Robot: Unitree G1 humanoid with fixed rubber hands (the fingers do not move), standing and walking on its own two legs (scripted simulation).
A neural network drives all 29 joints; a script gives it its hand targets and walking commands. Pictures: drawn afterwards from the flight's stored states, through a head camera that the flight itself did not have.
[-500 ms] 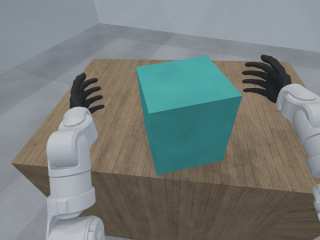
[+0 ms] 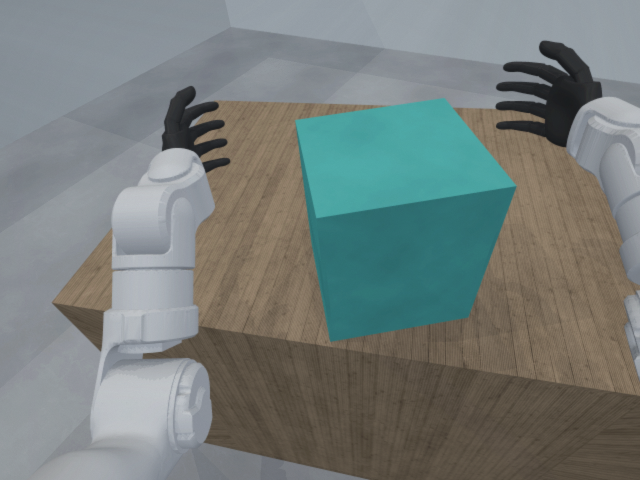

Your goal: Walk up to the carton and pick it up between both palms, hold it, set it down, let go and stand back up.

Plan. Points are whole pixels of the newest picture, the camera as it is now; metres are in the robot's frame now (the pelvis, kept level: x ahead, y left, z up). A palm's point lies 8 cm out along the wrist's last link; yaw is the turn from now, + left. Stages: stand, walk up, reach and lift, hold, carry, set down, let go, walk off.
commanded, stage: reach and lift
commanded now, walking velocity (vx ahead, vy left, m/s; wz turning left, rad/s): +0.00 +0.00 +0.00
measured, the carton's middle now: (385, 223) +0.46 +0.02 +0.08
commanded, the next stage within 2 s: none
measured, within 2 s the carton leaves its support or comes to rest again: neither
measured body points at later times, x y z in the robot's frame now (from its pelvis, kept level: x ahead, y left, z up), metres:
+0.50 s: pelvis +0.00 +0.00 +0.00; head +0.04 -0.02 +0.45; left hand +0.38 +0.24 +0.18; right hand +0.50 -0.15 +0.18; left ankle -0.01 +0.16 -0.74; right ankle +0.03 -0.06 -0.74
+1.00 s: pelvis +0.00 +0.00 +0.00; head +0.06 -0.03 +0.45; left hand +0.39 +0.23 +0.14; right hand +0.50 -0.13 +0.13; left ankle -0.01 +0.16 -0.74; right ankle +0.03 -0.06 -0.74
